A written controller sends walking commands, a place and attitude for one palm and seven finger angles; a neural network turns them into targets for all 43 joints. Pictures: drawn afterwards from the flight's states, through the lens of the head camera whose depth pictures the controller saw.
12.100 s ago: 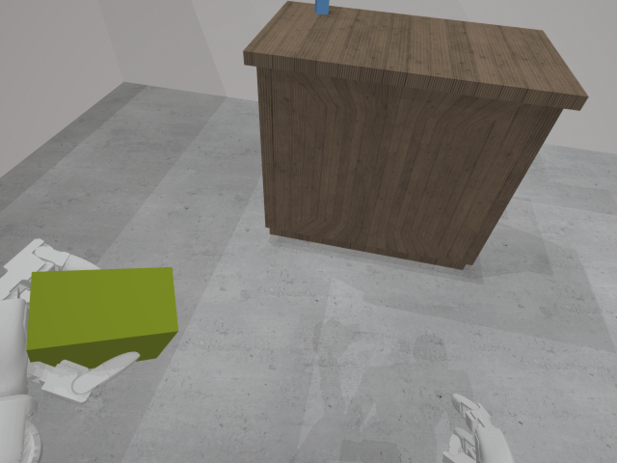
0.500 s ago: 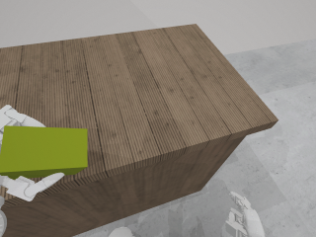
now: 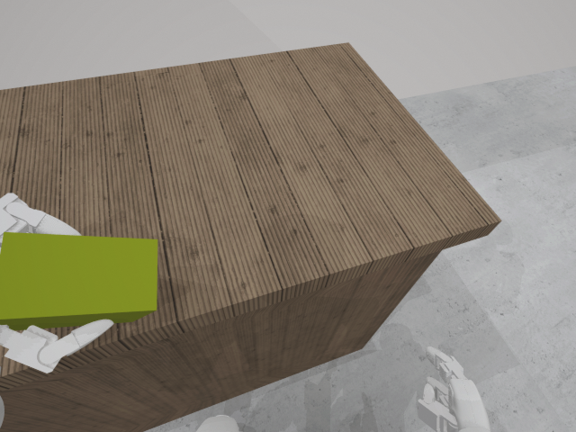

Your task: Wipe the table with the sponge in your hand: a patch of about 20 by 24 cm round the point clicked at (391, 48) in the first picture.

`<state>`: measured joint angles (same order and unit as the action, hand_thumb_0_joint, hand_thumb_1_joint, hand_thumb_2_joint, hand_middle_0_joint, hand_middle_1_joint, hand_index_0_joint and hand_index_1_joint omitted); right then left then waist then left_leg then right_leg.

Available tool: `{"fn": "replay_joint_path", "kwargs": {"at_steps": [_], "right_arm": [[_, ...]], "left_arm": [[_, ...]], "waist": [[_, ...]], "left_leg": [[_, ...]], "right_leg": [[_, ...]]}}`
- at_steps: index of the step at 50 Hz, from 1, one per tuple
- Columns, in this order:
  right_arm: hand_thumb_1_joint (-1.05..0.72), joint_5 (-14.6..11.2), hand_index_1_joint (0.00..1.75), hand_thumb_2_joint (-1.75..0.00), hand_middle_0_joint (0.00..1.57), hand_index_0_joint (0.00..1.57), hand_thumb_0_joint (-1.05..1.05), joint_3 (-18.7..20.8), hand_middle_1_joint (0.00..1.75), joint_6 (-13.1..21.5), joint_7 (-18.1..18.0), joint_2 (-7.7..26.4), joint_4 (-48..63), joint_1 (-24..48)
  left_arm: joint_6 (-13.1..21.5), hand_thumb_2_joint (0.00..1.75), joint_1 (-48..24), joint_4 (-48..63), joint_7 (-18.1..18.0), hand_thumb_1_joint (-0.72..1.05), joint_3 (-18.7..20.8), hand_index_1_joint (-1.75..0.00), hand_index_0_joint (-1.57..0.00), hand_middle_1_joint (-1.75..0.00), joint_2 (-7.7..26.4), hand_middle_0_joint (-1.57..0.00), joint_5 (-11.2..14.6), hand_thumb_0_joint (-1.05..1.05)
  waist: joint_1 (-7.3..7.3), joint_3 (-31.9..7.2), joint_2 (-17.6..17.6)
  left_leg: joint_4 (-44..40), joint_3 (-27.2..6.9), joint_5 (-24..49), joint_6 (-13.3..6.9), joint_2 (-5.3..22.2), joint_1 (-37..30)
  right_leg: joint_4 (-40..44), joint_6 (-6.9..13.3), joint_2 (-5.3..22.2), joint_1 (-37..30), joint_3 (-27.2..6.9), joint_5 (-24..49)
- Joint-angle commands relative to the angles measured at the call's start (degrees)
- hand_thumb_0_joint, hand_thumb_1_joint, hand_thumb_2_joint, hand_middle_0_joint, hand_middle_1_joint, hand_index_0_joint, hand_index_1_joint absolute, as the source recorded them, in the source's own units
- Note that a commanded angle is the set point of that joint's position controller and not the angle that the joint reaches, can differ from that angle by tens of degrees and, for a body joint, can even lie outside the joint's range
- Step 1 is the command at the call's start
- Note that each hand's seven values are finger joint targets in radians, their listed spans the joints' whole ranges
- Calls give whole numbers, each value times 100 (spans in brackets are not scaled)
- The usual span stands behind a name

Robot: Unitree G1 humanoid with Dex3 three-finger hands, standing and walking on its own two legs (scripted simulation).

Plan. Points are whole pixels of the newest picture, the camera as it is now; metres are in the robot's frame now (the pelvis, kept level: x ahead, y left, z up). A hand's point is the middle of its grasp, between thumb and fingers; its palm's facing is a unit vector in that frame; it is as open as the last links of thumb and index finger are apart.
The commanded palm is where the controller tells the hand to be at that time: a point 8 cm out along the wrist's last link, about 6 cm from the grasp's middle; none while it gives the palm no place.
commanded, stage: shuffle to correct the standing spot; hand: left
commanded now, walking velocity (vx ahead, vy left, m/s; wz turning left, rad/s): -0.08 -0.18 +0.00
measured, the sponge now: (102, 285) +0.23 +0.21 +0.15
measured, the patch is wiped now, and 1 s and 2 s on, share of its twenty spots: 0.00 0.00 0.00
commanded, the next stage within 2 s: none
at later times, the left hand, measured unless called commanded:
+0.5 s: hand (35, 295) +0.21 +0.25 +0.17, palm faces +0.32 -0.83 -0.45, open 10.7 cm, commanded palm +0.15 +0.29 +0.19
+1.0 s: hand (45, 289) +0.21 +0.25 +0.17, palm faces +0.33 -0.84 -0.43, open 10.7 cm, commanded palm +0.15 +0.28 +0.19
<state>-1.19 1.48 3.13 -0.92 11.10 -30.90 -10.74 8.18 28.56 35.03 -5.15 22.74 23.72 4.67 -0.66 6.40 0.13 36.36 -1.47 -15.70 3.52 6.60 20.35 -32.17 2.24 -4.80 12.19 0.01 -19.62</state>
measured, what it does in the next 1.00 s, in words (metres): stands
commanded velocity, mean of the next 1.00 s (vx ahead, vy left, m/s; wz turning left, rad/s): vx -0.06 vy -0.19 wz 0.00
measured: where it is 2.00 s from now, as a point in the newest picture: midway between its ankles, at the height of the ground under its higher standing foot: outside the picture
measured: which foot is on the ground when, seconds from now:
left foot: down 0.00-1.00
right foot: down 0.00-1.00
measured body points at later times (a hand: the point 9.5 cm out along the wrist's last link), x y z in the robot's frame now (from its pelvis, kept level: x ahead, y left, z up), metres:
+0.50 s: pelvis -0.01 +0.01 +0.00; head +0.04 +0.02 +0.45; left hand +0.18 +0.29 +0.19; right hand +0.16 -0.22 -0.08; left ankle +0.04 +0.16 -0.73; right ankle -0.03 -0.10 -0.73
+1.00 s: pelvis +0.00 +0.00 +0.00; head +0.04 +0.02 +0.45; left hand +0.19 +0.29 +0.19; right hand +0.17 -0.23 -0.08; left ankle +0.04 +0.16 -0.73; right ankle -0.03 -0.10 -0.73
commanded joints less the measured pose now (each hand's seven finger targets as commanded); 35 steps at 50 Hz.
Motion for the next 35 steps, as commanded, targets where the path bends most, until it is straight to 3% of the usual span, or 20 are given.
{"fn": "replay_joint_path", "kwargs": {"at_steps": [1,3,10,14,18,22,24,26,29,30,33,35], "right_arm": [[-90,11,30,-90,20,20,0,249,30,257,-79,683,874,315],[-90,9,30,-90,20,20,0,272,30,278,-65,704,918,325],[-90,-18,30,-90,20,20,0,282,30,320,-69,670,910,291],[-90,0,30,-90,20,20,0,295,30,314,-81,678,895,259],[-90,9,30,-90,20,20,0,251,30,316,-99,697,912,327],[-90,-8,30,-90,20,20,0,264,30,343,-87,714,936,299],[-90,-13,30,-90,20,20,0,286,30,342,-68,703,923,245],[-90,-4,30,-90,20,20,0,259,30,333,-74,690,865,205],[-90,3,30,-90,20,20,0,263,30,330,-79,678,880,287],[-90,-18,30,-90,20,20,0,245,30,349,-94,675,874,340],[-90,11,30,-90,20,20,0,227,30,334,-86,702,891,340],[-90,-30,30,-90,20,20,0,219,30,355,-77,683,906,336]], "left_arm": [[372,130,-263,1207,-125,10,736,-160,-120,-160,937,-120,41,0],[381,130,-284,1240,-106,10,783,-160,-120,-160,977,-120,27,0],[361,130,-26,1264,-119,10,852,-160,-120,-160,1021,-120,62,0],[371,130,-200,1263,-128,10,825,-160,-120,-160,1007,-120,59,0],[363,130,-238,1278,-131,10,771,-160,-120,-160,955,-120,39,0],[342,130,-221,1212,-127,10,736,-160,-120,-160,922,-120,22,0],[342,130,-238,1156,-118,10,730,-160,-120,-160,907,-120,19,0],[339,130,-193,1181,-140,10,656,-160,-120,-160,833,-120,50,0],[344,130,-365,1198,-152,10,739,-160,-120,-160,953,-120,40,0],[345,130,-314,1284,-169,10,745,-160,-120,-160,960,-120,44,0],[350,130,-377,1217,-149,10,724,-160,-120,-160,928,-120,21,0],[346,130,-260,1218,-150,10,729,-160,-120,-160,908,-120,19,0]], "waist": [[58,-1141,-651],[13,-1131,-740],[65,-1280,-392],[68,-1185,-369],[35,-1112,-841],[26,-1058,-714],[50,-1072,-399],[95,-1171,-366],[78,-999,-426],[89,-1034,-603],[47,-967,-972],[48,-1041,-852]], "left_leg": [[-467,-261,1372,-636,333,-1092],[-493,-283,1380,-635,423,-934],[-211,-53,1383,-522,164,-1151],[-289,-87,988,-517,153,-1041],[-748,-358,833,-632,434,-876],[-757,-310,439,-611,385,-770],[-491,-130,263,-538,199,-778],[-447,-108,295,-530,100,-918],[-492,-158,147,-534,136,-848],[-607,-218,281,-556,164,-1018],[-972,-488,145,-649,445,-699],[-952,-449,177,-634,394,-789]], "right_leg": [[481,-90,545,344,-197,1565],[610,-154,482,147,-114,1452],[732,29,699,227,-430,2012],[714,47,723,361,-439,1714],[606,-158,462,233,-109,1154],[752,-147,454,153,-110,1060],[882,-38,581,227,-314,1194],[809,58,664,317,-392,1285],[807,36,653,507,-420,1099],[724,22,603,565,-384,1158],[572,-166,393,320,-47,793],[646,-148,371,216,-40,887]]}}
